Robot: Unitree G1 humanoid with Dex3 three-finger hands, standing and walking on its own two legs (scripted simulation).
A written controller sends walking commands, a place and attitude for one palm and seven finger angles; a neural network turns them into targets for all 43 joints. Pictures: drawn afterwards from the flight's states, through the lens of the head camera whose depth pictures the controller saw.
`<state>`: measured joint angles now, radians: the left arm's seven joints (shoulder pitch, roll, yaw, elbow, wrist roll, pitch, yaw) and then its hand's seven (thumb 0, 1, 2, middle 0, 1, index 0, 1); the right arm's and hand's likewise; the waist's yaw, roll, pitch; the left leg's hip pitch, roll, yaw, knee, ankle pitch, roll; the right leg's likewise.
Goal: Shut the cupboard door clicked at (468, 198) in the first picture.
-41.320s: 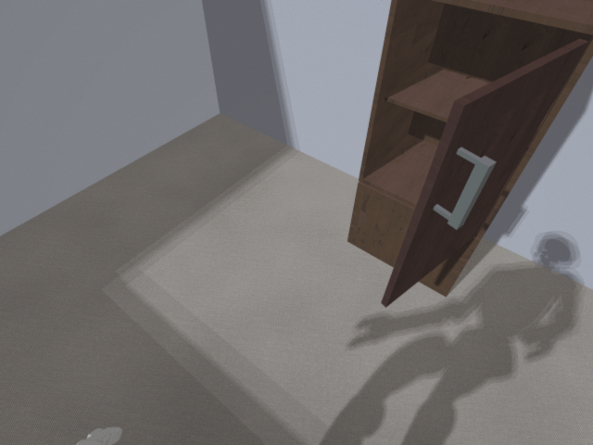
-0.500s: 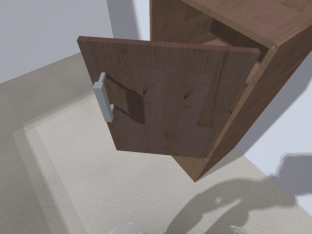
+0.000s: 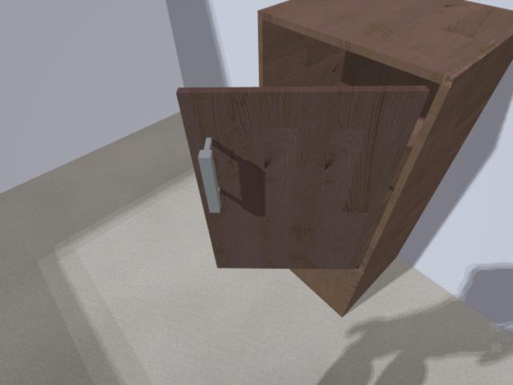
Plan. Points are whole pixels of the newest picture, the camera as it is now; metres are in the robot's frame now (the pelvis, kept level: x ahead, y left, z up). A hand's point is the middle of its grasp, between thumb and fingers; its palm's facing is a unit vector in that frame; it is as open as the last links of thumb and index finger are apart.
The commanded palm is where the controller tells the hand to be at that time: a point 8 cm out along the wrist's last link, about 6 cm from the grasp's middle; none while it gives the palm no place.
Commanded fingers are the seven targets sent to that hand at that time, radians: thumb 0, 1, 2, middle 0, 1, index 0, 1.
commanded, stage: come to a stop and stand still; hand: left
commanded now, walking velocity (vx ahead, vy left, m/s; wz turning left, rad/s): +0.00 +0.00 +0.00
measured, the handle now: (212, 176) +0.49 +0.12 +0.04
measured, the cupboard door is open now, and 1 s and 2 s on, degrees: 46 46 46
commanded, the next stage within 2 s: look again from close up in 0.24 s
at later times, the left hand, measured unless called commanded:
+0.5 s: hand out of the picture +0.00 +0.16 -0.17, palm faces +0.01 -0.98 -0.18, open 7.4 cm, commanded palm none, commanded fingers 0.00 0.90 0.90 -0.20 -0.30 -0.20 -0.30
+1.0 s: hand out of the picture +0.13 +0.16 -0.13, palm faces +0.18 -0.96 -0.23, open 7.3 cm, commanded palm +0.13 +0.19 -0.06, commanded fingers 0.00 0.90 0.90 -0.27 -0.38 -0.27 -0.38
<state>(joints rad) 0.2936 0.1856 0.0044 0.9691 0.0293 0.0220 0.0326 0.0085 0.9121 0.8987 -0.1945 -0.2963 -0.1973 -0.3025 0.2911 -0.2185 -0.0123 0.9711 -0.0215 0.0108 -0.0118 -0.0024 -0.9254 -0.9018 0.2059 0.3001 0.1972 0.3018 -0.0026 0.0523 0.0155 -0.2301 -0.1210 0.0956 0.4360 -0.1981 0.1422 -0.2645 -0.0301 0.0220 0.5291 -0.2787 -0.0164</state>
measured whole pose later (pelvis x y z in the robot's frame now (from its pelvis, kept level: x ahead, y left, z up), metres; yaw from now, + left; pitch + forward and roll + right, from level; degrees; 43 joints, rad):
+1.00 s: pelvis +0.04 -0.03 +0.00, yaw +2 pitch +0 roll +1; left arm 0.41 0.18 0.05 0.55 -0.06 0.03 0.09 0.02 0.92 0.90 -0.20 -0.30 -0.20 -0.31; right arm 0.34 -0.17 0.03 0.98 0.02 -0.17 -0.07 0.01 -0.90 -0.90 0.21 0.30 0.20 0.30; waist -0.03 -0.02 0.05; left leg -0.18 -0.11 0.04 0.44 -0.25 0.10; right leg -0.25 0.01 0.01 0.63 -0.32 -0.01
